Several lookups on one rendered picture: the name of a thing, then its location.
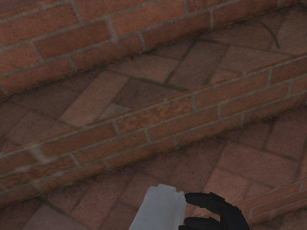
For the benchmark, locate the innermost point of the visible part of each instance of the left robot shin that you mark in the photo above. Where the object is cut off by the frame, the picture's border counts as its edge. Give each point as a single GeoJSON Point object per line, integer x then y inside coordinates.
{"type": "Point", "coordinates": [151, 188]}

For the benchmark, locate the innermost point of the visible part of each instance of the right robot hand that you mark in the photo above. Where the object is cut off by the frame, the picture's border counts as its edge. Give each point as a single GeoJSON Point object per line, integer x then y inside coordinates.
{"type": "Point", "coordinates": [231, 217]}

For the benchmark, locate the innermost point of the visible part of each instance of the left robot thigh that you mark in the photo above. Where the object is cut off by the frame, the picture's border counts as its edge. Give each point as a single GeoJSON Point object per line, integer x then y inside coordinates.
{"type": "Point", "coordinates": [162, 209]}

